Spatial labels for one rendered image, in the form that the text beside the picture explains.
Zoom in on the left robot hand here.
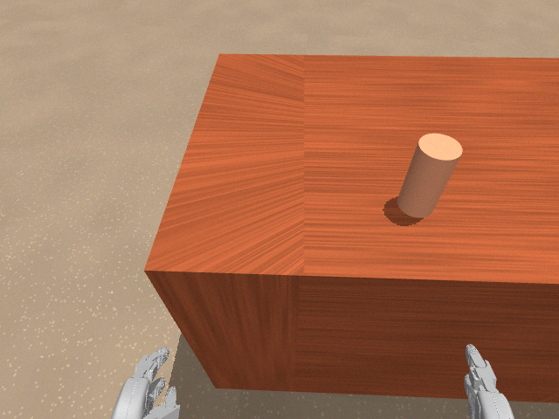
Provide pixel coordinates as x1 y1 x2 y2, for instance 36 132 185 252
111 347 180 419

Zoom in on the right robot hand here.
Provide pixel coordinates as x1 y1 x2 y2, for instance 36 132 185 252
464 344 514 419

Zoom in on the can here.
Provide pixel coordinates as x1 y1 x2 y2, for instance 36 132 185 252
397 134 463 218

